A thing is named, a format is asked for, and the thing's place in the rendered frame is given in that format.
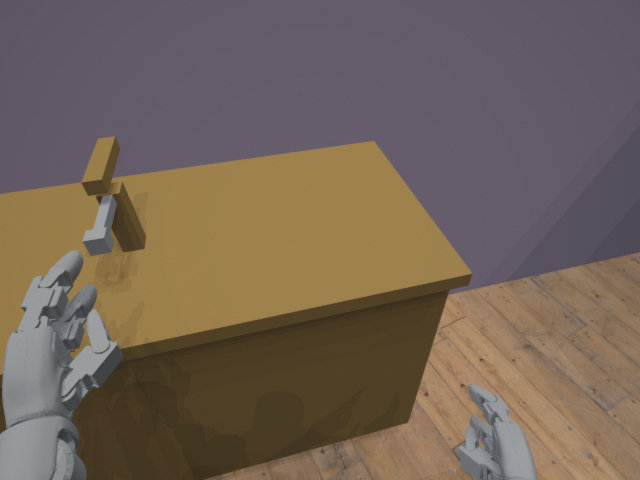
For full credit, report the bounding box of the right robot hand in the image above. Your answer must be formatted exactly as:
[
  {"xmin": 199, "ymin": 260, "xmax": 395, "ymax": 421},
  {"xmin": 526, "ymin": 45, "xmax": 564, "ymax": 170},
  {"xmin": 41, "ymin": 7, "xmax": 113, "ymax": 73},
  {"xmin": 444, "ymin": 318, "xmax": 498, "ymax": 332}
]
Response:
[{"xmin": 459, "ymin": 383, "xmax": 538, "ymax": 480}]

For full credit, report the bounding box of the tap lever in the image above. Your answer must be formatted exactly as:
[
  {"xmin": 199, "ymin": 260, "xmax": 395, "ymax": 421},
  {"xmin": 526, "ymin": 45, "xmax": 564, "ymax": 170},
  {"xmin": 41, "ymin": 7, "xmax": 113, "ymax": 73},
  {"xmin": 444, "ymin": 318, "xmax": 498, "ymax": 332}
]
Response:
[{"xmin": 82, "ymin": 195, "xmax": 117, "ymax": 256}]

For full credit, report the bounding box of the left robot hand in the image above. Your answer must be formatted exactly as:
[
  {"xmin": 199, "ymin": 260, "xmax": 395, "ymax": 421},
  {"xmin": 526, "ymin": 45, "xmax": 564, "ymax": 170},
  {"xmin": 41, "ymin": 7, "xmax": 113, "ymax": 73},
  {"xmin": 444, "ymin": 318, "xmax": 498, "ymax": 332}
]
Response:
[{"xmin": 2, "ymin": 250, "xmax": 123, "ymax": 429}]

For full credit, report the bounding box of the counter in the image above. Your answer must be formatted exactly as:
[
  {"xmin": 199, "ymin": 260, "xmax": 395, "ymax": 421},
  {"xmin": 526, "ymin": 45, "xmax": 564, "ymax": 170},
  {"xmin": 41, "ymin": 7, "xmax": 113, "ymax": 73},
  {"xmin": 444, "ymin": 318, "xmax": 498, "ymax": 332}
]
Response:
[{"xmin": 0, "ymin": 136, "xmax": 472, "ymax": 480}]

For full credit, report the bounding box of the robot left forearm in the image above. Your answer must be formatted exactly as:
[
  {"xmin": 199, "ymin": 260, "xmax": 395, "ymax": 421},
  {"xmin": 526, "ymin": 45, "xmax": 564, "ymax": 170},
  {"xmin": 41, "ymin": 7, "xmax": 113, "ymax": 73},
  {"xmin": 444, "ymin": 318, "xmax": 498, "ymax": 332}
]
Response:
[{"xmin": 0, "ymin": 415, "xmax": 87, "ymax": 480}]

